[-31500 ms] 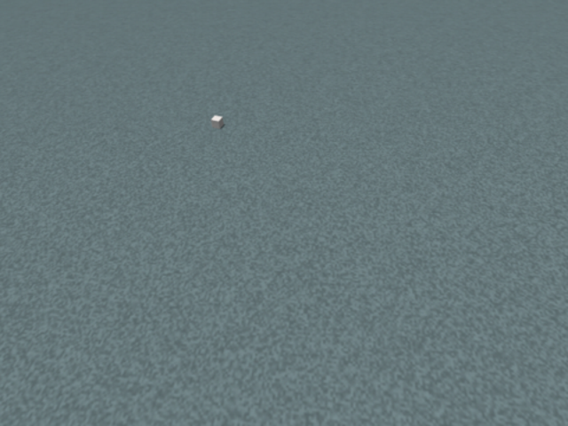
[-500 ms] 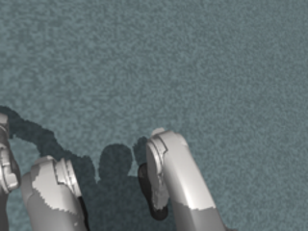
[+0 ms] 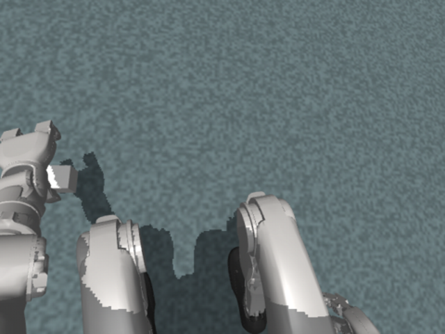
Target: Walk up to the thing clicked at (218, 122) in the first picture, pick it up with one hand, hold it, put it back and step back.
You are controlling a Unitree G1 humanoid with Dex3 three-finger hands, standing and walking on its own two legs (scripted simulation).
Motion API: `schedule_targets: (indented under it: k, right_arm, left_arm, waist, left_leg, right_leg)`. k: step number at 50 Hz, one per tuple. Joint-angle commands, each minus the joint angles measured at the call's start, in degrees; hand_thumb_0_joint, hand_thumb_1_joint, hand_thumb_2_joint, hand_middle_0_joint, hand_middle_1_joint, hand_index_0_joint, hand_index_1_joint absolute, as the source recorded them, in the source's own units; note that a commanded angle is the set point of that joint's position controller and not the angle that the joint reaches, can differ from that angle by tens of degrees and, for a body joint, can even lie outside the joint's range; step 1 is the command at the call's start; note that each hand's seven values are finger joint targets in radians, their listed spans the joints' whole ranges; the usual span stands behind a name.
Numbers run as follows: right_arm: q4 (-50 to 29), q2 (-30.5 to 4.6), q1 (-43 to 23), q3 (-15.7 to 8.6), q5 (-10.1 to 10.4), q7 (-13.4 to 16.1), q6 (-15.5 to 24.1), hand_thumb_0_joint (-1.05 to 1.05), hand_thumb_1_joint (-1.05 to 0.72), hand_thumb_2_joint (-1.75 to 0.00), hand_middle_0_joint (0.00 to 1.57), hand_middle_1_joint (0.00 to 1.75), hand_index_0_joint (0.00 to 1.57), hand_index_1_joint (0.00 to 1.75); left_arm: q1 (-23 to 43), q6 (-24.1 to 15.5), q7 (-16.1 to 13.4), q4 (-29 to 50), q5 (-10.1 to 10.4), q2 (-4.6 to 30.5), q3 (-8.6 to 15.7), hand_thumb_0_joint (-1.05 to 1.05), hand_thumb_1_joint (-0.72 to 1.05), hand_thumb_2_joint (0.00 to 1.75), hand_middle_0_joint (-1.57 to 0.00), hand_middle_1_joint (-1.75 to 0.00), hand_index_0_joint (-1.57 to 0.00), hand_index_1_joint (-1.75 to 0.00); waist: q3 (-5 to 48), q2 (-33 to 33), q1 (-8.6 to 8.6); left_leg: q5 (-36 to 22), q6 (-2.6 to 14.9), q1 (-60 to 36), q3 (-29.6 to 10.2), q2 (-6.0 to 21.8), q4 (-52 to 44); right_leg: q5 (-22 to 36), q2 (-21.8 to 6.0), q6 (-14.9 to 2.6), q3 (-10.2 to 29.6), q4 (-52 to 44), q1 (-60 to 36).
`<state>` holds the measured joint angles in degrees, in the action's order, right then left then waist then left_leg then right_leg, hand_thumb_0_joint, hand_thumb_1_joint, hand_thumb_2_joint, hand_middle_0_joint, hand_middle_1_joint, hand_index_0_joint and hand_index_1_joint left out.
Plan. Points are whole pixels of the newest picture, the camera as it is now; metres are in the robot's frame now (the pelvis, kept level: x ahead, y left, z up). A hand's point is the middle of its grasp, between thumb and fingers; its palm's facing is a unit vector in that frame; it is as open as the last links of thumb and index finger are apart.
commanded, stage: home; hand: left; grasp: from above
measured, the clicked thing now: (61, 179) +0.46 +0.31 -0.31
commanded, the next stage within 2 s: none
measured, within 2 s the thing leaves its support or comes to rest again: neither
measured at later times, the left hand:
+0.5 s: hand (14, 177) +0.41 +0.31 -0.10, palm faces -0.39 -0.28 -0.88, open 11.1 cm
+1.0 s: hand out of the picture +0.27 +0.24 +0.12, palm faces -0.08 -0.88 -0.47, open 7.5 cm
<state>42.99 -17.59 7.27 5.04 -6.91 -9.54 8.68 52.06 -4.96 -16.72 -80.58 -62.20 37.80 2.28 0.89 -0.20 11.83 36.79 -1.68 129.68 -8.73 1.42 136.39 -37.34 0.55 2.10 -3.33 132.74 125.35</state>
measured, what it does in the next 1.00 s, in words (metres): rises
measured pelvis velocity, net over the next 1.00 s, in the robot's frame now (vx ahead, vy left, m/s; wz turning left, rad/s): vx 0.02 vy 0.00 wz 0.08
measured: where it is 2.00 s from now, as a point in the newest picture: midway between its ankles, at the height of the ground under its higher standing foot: (198, 317)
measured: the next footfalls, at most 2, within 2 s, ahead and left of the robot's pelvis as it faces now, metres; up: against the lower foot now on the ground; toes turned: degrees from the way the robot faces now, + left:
none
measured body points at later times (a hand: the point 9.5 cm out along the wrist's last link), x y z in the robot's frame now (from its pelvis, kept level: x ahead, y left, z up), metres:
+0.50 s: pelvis +0.01 +0.01 +0.03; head +0.23 +0.07 +0.42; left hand +0.43 +0.32 -0.05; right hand +0.12 -0.27 -0.08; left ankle +0.09 +0.14 -0.30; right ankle +0.11 -0.13 -0.30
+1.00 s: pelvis +0.02 +0.00 +0.21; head +0.16 +0.04 +0.64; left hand +0.27 +0.29 +0.16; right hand +0.26 -0.21 +0.12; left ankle +0.09 +0.14 -0.30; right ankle +0.11 -0.13 -0.30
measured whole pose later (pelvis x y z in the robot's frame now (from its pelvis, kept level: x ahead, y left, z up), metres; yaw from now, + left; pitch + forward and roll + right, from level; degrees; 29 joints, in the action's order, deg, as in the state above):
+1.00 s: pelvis +0.02 +0.00 +0.21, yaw +5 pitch +28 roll -4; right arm 30.7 -12.9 3.9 -0.1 1.9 1.8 3.6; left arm -3.8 10.9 -1.1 -10.0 -11.1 21.0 2.7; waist 11.1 2.2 1.8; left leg 34.9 -0.9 91.0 -4.7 2.1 98.1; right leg -35.7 -1.2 1.4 -2.9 95.4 87.2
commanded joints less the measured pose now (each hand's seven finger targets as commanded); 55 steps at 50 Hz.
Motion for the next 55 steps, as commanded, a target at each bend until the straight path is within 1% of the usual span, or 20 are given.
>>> schedule_targets:
  k: [1,4,6,8,12,16,17,20,21,24,25,27,29,32,33,36,39,44,48,55]
  right_arm:
    - [-1.26,-12.52,10.91,-4.04,0.05,1.84,-1.37,0.00,-0.90,-0.89,0.20,0.30,0.20,0.30]
    - [-1.67,-13.61,11.61,-4.85,-0.53,2.50,-2.58,0.00,-0.90,-0.89,0.20,0.30,0.20,0.30]
    - [-2.14,-14.05,11.73,-5.44,-0.82,2.81,-3.49,0.00,-0.88,-0.89,0.20,0.30,0.20,0.30]
    - [-3.22,-13.87,12.03,-6.33,-0.90,3.18,-4.19,0.00,-0.88,-0.89,0.20,0.30,0.20,0.30]
    - [-3.90,-14.16,13.37,-8.51,-0.71,3.73,-5.58,0.00,-0.89,-0.90,0.20,0.30,0.20,0.30]
    - [-4.72,-13.72,14.39,-10.30,0.33,3.96,-6.72,0.00,-0.89,-0.90,0.20,0.30,0.20,0.30]
    - [-5.39,-13.48,14.09,-10.67,0.87,4.05,-6.97,0.00,-0.89,-0.90,0.20,0.30,0.20,0.30]
    - [-6.37,-12.67,13.68,-11.85,2.49,4.27,-7.82,0.00,-0.89,-0.90,0.20,0.30,0.20,0.30]
    - [-7.04,-12.31,13.02,-12.15,3.21,4.36,-8.05,0.00,-0.89,-0.90,0.20,0.30,0.20,0.30]
    - [-8.83,-11.61,10.63,-11.90,4.87,5.00,-8.51,0.00,-0.90,-0.90,0.20,0.30,0.20,0.30]
    - [-9.21,-11.04,9.85,-11.72,5.20,5.18,-8.58,0.00,-0.90,-0.90,0.20,0.30,0.20,0.30]
    - [-10.11,-11.03,7.66,-11.56,6.03,5.64,-8.50,0.00,-0.90,-0.90,0.20,0.30,0.20,0.30]
    - [-11.37,-10.43,6.19,-11.54,6.50,6.11,-8.10,0.00,-0.90,-0.90,0.20,0.30,0.20,0.30]
    - [-13.27,-9.18,3.77,-11.19,7.17,6.81,-7.26,0.00,-0.90,-0.90,0.20,0.30,0.20,0.30]
    - [-13.83,-8.64,3.16,-11.11,7.36,7.18,-6.87,0.00,-0.90,-0.90,0.20,0.30,0.20,0.30]
    - [-15.31,-8.11,1.47,-11.02,7.79,8.18,-5.90,0.00,-0.90,-0.90,0.20,0.30,0.20,0.30]
    - [-16.28,-7.24,0.38,-10.76,8.19,9.31,-5.15,0.00,-0.90,-0.90,0.20,0.30,0.20,0.30]
    - [-19.03,-6.02,-1.32,-10.15,8.87,11.33,-3.49,0.00,-0.90,-0.90,0.20,0.30,0.20,0.30]
    - [-19.36,-4.62,-0.77,-9.37,9.31,12.89,-2.06,0.00,-0.90,-0.90,0.20,0.30,0.20,0.30]
    - [-18.65,-2.89,1.90,-7.44,9.47,15.73,0.46,0.00,-0.90,-0.90,0.20,0.30,0.20,0.30]
  left_arm:
    - [14.94,-4.83,-3.01,8.87,-3.57,19.27,3.13,0.00,-0.50,0.96,-0.07,-0.99,-0.08,-0.97]
    - [13.38,-7.50,-3.44,12.80,-4.45,22.33,5.43,0.00,-0.48,0.95,-0.07,-0.99,-0.09,-0.96]
    - [11.77,-8.71,-3.57,16.71,-4.64,23.54,6.85,0.00,-0.32,0.93,-0.23,-0.83,-0.22,-0.80]
    - [11.42,-9.54,-3.04,21.36,-4.20,23.55,7.08,0.00,-0.25,0.93,-0.25,-0.69,-0.22,-0.71]
    - [8.58,-9.72,-1.27,28.16,-2.03,24.51,8.67,0.00,-0.14,0.90,-0.24,-0.63,-0.22,-0.65]
    - [2.71,-8.63,2.19,33.31,1.85,21.64,8.42,0.00,0.01,0.88,-0.23,-0.57,-0.21,-0.58]
    - [-1.71,-7.90,3.24,32.66,3.14,19.43,7.97,0.00,0.06,0.88,-0.23,-0.55,-0.21,-0.57]
    - [-4.71,-6.69,6.40,41.07,7.84,17.49,8.17,0.00,0.27,0.91,-0.23,-0.50,-0.21,-0.52]
    - [-8.60,-5.77,7.52,42.43,9.69,15.37,7.48,0.00,0.32,0.91,-0.23,-0.50,-0.21,-0.51]
    - [-13.49,-3.05,10.29,47.99,15.96,12.38,7.24,0.00,0.51,0.86,-0.20,-0.39,-0.20,-0.39]
    - [-15.58,-2.25,11.40,48.71,17.67,9.86,5.84,0.00,0.57,0.87,-0.21,-0.38,-0.20,-0.39]
    - [-19.98,-0.91,13.15,52.75,21.81,8.27,5.91,0.00,0.70,0.85,-0.19,-0.32,-0.19,-0.32]
    - [-21.75,0.06,14.83,58.10,25.74,5.30,4.55,0.00,0.85,0.88,-0.20,-0.30,-0.20,-0.30]
    - [-25.87,1.42,16.07,62.45,30.81,3.19,4.81,0.00,0.90,0.90,-0.20,-0.30,-0.20,-0.30]
    - [-26.09,1.55,16.30,65.87,32.69,1.98,4.50,0.00,0.90,0.90,-0.20,-0.30,-0.20,-0.30]
    - [-31.71,2.78,15.99,70.76,36.56,1.29,6.18,0.00,0.90,0.90,-0.20,-0.30,-0.20,-0.30]
    - [-36.94,5.06,15.39,73.69,40.16,-1.73,5.87,0.00,0.90,0.90,-0.20,-0.30,-0.20,-0.30]
    - [-45.26,10.57,14.61,79.88,47.23,-5.01,5.72,0.00,0.83,0.86,-0.19,-0.29,-0.19,-0.29]
    - [-52.45,14.89,13.81,83.40,53.11,-7.62,5.40,0.00,0.89,0.89,-0.20,-0.30,-0.20,-0.30]
    - [-59.51,20.21,12.20,85.96,59.87,-12.62,4.75,0.00,0.90,0.90,-0.20,-0.30,-0.20,-0.30]
  waist:
    - [37.31,10.78,0.51]
    - [37.97,13.26,-0.19]
    - [39.40,15.36,-0.94]
    - [43.33,19.42,-1.16]
    - [46.33,20.46,-2.05]
    - [48.79,20.07,-4.23]
    - [48.26,18.76,-4.96]
    - [50.85,17.72,-6.78]
    - [50.46,16.89,-7.32]
    - [46.13,12.77,-7.54]
    - [43.94,12.10,-7.11]
    - [40.90,11.20,-7.89]
    - [40.56,10.82,-7.64]
    - [38.42,8.66,-8.09]
    - [39.19,8.78,-7.78]
    - [41.18,9.98,-9.17]
    - [39.49,8.46,-8.56]
    - [37.73,7.05,-8.68]
    - [37.53,4.90,-8.16]
    - [27.49,5.56,-7.57]
  left_leg:
    - [-5.61,2.57,-21.84,6.99,-0.72,-10.72]
    - [-6.38,2.31,-23.43,6.93,-0.71,-9.95]
    - [-7.64,1.94,-26.29,6.56,-0.66,-10.52]
    - [-9.25,1.63,-31.13,5.80,-0.46,-11.68]
    - [-11.02,1.64,-33.86,5.65,-0.43,-12.66]
    - [-13.72,1.93,-36.61,6.07,-0.49,-15.04]
    - [-13.30,2.13,-36.55,6.16,-0.58,-16.09]
    - [-12.92,2.64,-37.62,6.52,-0.64,-19.64]
    - [-11.91,2.77,-37.97,6.30,-0.60,-21.45]
    - [-7.27,3.45,-36.87,4.97,-0.38,-25.87]
    - [-5.96,3.60,-36.34,4.69,-0.27,-27.33]
    - [-3.18,3.59,-37.11,2.93,-0.04,-31.20]
    - [-1.57,3.59,-39.21,2.12,0.29,-34.02]
    - [1.84,3.96,-40.54,2.80,0.39,-37.40]
    - [2.16,4.07,-41.18,3.30,0.16,-38.11]
    - [-0.05,3.61,-46.96,3.25,0.22,-41.78]
    - [-1.05,3.58,-50.18,3.73,0.01,-45.10]
    - [2.84,3.62,-56.22,4.23,-0.20,-52.41]
    - [-3.72,3.36,-62.65,5.26,-0.77,-55.74]
    - [-4.98,2.72,-72.21,3.89,-0.21,-67.54]
  right_leg:
    - [5.81,1.99,-3.41,-3.50,-13.98,-20.00]
    - [6.68,1.69,-3.73,-4.64,-13.14,-18.65]
    - [7.87,1.55,-4.04,-5.56,-12.30,-17.29]
    - [9.37,1.40,-4.29,-5.84,-11.37,-16.41]
    - [10.74,1.20,-4.42,-5.78,-12.30,-16.91]
    - [13.08,1.03,-4.22,-5.24,-14.47,-19.08]
    - [12.65,1.01,-4.16,-5.10,-15.46,-19.45]
    - [13.72,0.97,-3.96,-4.21,-17.72,-22.76]
    - [13.13,0.88,-3.91,-4.11,-18.74,-23.64]
    - [10.61,1.07,-3.58,-3.70,-22.30,-24.37]
    - [9.84,1.20,-3.48,-3.58,-23.50,-24.76]
    - [8.11,1.04,-3.49,-3.63,-24.72,-24.29]
    - [7.49,0.95,-3.42,-3.36,-26.68,-25.80]
    - [5.09,1.01,-3.30,-2.38,-31.23,-29.75]
    - [4.76,0.94,-3.32,-2.02,-32.82,-31.28]
    - [6.13,0.63,-3.45,-1.40,-35.50,-35.28]
    - [6.62,0.29,-3.35,-0.82,-39.76,-39.36]
    - [2.95,0.25,-3.07,0.35,-48.79,-47.62]
    - [7.43,0.10,-2.97,1.26,-54.98,-56.19]
    - [8.26,0.15,-2.82,1.50,-65.64,-65.46]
